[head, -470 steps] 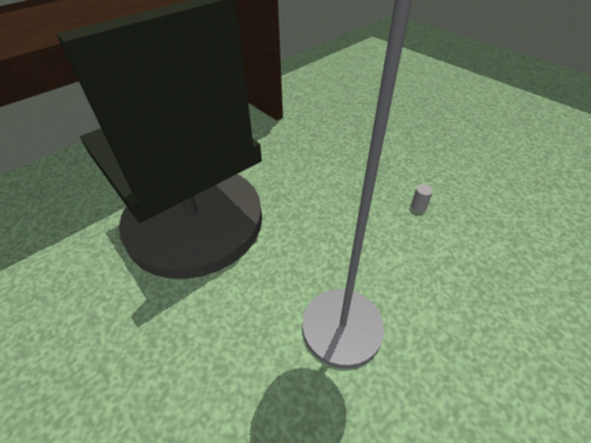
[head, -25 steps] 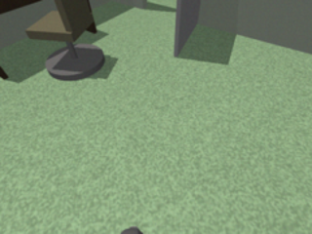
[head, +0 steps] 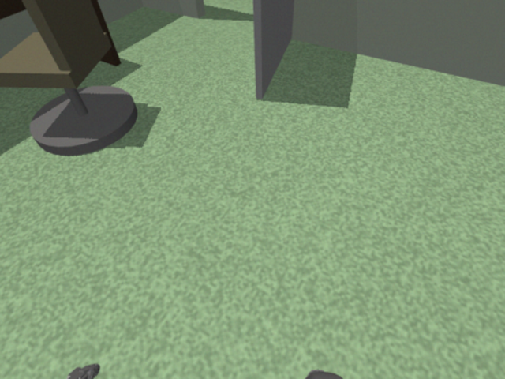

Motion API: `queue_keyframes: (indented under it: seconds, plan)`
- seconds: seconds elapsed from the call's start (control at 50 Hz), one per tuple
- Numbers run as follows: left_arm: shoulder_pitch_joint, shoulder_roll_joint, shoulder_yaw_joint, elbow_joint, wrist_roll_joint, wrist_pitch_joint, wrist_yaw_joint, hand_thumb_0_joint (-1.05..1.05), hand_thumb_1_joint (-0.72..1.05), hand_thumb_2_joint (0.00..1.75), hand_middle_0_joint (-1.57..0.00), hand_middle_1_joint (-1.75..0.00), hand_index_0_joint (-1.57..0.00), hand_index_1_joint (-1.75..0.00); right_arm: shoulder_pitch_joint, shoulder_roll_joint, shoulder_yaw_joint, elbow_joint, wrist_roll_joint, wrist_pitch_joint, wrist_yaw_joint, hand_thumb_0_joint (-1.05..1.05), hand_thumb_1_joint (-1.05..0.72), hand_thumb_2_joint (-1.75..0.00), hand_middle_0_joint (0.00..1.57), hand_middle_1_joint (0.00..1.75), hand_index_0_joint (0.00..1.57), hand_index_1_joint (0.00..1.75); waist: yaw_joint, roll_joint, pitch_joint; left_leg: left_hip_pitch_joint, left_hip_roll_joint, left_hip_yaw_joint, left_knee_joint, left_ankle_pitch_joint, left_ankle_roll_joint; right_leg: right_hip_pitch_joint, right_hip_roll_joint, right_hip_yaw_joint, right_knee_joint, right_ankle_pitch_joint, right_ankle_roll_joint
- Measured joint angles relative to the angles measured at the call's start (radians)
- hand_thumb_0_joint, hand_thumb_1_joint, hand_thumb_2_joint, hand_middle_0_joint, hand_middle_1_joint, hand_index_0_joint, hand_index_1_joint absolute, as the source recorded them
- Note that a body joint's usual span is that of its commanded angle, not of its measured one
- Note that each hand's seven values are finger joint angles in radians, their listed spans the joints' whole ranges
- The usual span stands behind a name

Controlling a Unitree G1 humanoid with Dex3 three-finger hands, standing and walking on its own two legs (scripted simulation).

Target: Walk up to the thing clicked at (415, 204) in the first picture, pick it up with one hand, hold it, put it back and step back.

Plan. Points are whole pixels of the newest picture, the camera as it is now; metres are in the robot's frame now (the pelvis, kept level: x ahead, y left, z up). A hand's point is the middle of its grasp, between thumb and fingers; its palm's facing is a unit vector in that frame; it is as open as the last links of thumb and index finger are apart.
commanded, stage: walk up
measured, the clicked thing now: out of the picture -0.37 +1.34 -0.69
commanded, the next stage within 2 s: stand in 1.02 s
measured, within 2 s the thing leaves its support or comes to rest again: neither
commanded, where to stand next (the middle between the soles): +0.12 +0.00 m, yaw +1 degrees
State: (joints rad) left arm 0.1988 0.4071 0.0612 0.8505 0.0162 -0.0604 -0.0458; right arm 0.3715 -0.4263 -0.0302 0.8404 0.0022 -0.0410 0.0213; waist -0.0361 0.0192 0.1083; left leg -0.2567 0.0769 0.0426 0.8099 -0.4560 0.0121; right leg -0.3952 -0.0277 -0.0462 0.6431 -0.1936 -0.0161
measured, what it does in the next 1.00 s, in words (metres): steps on the spot: left foot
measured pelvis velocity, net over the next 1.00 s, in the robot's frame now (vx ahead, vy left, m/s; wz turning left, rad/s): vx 0.06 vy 0.01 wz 0.03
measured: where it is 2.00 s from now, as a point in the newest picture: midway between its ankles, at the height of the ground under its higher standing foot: outside the picture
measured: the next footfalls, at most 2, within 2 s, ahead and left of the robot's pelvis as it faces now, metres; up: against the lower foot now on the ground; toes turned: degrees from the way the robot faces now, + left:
left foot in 0.24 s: +0.12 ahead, +0.14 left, +0.00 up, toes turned +3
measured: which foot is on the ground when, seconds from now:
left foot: up 0.00-0.22, down 0.24-1.00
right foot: down 0.00-1.00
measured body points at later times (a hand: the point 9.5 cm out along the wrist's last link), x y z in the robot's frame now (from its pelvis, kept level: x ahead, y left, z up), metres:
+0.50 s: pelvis +0.05 +0.01 +0.01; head +0.06 +0.03 +0.46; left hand +0.10 +0.32 -0.12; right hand +0.14 -0.29 -0.10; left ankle +0.08 +0.13 -0.72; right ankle +0.09 -0.12 -0.72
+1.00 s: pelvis +0.06 +0.01 +0.03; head +0.08 +0.01 +0.48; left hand +0.14 +0.31 -0.10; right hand +0.17 -0.28 -0.10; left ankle +0.08 +0.13 -0.72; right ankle +0.09 -0.12 -0.72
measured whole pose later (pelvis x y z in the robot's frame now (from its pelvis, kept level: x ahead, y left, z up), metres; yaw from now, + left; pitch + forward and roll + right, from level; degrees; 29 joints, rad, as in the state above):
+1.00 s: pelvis +0.06 +0.01 +0.03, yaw +1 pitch -2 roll +0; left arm 0.06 0.35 0.01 1.17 0.00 -0.01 -0.02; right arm 0.04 -0.35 0.01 1.16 0.00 -0.02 0.02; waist 0.01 0.00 0.05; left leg -0.15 0.02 0.02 0.34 -0.15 -0.01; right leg -0.15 -0.03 -0.04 0.32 -0.14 0.02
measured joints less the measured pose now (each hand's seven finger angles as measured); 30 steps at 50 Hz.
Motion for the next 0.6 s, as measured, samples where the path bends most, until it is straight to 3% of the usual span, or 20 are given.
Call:
queue_keyframes:
  seconds: [0.04,0.08,0.18,0.26,0.34,0.4,0.6]
  plan:
    - [-0.01,-0.014,-0.012,-0.007,-0.006,0.0,0.004,0.01,0.91,0.9,-0.2,-0.3,-0.2,-0.3,-0.028,0.007,0.004,0.015,-0.002,0.016,-0.009,0.01,-0.9,-0.9,0.2,0.3,0.2,0.3,0.01,0.005,0.009,-0.067,-0.032,-0.034,0.151,-0.067,0.011,0.004,-0.004,0.002,0.023,-0.029,-0.006]
    - [-0.011,-0.03,-0.026,-0.011,-0.009,0.004,0.01,0.01,0.91,0.9,-0.2,-0.3,-0.2,-0.3,-0.049,0.007,0.006,0.023,0.001,0.018,-0.012,0.01,-0.91,-0.9,0.2,0.3,0.2,0.3,0.02,0.015,0.011,-0.121,-0.046,-0.044,0.213,-0.072,0.014,0.021,-0.006,0.003,0.008,-0.032,-0.006]
    - [-0.005,-0.038,-0.042,0.002,0.0,0.019,0.018,0.01,0.91,0.9,-0.2,-0.3,-0.2,-0.3,-0.084,0.016,0.008,0.049,-0.005,0.009,-0.008,0.01,-0.91,-0.9,0.2,0.3,0.2,0.3,0.039,0.017,-0.006,-0.152,-0.033,-0.026,0.039,0.012,0.004,0.034,-0.008,0.001,-0.002,-0.043,0.002]
    - [-0.016,-0.023,-0.043,0.039,-0.013,0.047,0.025,0.01,0.91,0.9,-0.2,-0.3,-0.2,-0.3,-0.107,0.028,0.005,0.089,-0.017,0.008,-0.011,0.01,-0.91,-0.9,0.2,0.3,0.2,0.3,0.044,-0.018,-0.014,-0.104,-0.053,-0.012,-0.113,0.176,-0.004,0.012,-0.028,0.009,0.081,-0.097,0.022]
    - [-0.03,-0.022,-0.039,0.101,-0.025,0.071,0.029,0.01,0.91,0.9,-0.2,-0.3,-0.2,-0.3,-0.139,0.043,0.018,0.123,-0.018,0.016,-0.006,0.01,-0.91,-0.9,0.2,0.3,0.2,0.3,0.041,-0.032,-0.023,-0.098,-0.048,-0.017,-0.109,0.157,-0.007,0.027,-0.004,0.026,0.082,-0.19,0.003]
    - [-0.031,-0.018,-0.039,0.142,-0.024,0.062,0.027,0.01,0.91,0.9,-0.2,-0.3,-0.2,-0.3,-0.168,0.054,0.031,0.146,-0.012,0.02,-0.004,0.01,-0.9,-0.9,0.2,0.3,0.2,0.3,0.047,-0.041,-0.024,-0.08,-0.043,-0.023,-0.133,0.162,-0.015,0.065,0.002,0.02,0.002,-0.064,0.018]
    - [-0.057,-0.04,-0.061,0.262,-0.028,0.051,0.024,0.01,0.91,0.9,-0.2,-0.3,-0.2,-0.3,-0.274,0.068,0.05,0.218,0.003,0.015,-0.002,0.01,-0.9,-0.9,0.2,0.3,0.2,0.3,0.066,-0.027,-0.037,0.011,-0.05,-0.033,-0.292,0.225,-0.02,0.16,-0.002,0.006,-0.153,-0.02,0.031]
